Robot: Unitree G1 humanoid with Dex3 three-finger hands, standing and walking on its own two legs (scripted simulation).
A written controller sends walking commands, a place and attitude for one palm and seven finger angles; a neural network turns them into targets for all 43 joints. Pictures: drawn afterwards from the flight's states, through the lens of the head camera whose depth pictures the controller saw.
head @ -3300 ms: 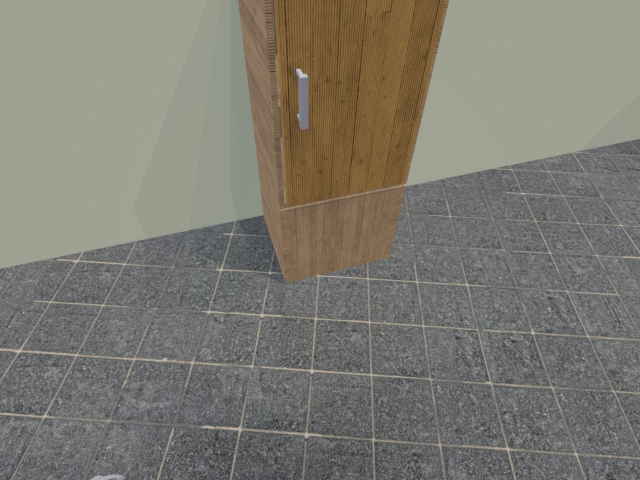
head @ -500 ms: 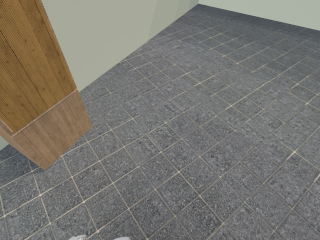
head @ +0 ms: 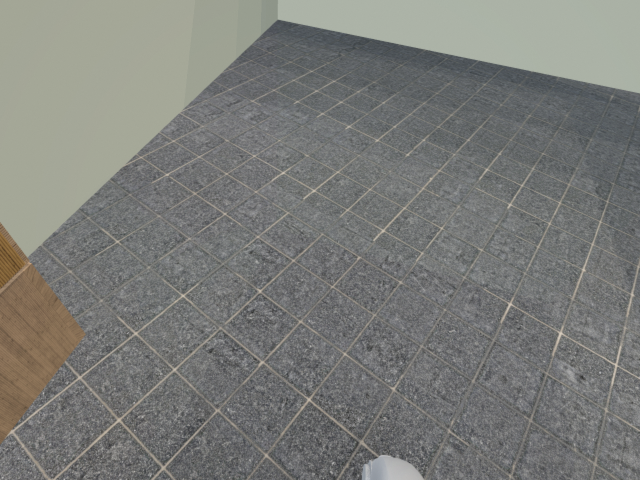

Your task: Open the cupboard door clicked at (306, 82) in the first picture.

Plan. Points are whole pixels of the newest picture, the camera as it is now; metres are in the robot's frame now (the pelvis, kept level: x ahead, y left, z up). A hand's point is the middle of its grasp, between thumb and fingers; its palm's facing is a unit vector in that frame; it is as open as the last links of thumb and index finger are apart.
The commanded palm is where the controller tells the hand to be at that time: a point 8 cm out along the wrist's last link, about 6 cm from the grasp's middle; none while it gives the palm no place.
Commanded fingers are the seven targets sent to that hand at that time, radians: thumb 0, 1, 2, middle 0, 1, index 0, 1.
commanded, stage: walk to a spot facing it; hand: left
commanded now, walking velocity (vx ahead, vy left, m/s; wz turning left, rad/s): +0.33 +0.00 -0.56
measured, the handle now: out of the picture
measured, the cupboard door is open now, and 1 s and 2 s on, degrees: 0 0 0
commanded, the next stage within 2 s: turn to face it in 0.36 s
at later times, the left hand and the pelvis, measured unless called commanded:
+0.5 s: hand (269, 365) +0.33 +0.10 -0.17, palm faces -0.19 -0.95 -0.23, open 7.2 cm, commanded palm none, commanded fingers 0.00 0.90 0.90 -0.20 -0.30 -0.20 -0.30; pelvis +0.21 -0.08 -0.01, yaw -13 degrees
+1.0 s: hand (248, 352) +0.36 +0.14 -0.19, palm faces +0.05 -0.98 -0.19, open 7.3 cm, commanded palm none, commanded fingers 0.00 0.90 0.90 -0.20 -0.30 -0.20 -0.30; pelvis +0.32 -0.05 -0.01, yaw -1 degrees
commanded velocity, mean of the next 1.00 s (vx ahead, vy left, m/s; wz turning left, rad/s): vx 0.12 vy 0.00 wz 0.17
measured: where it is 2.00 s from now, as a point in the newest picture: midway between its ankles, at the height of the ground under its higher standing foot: (344, 453)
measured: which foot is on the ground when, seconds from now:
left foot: down 0.00-0.26, up 0.28-0.76, down 0.78-1.00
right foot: up 0.00-0.26, down 0.28-0.80, up 0.82-1.00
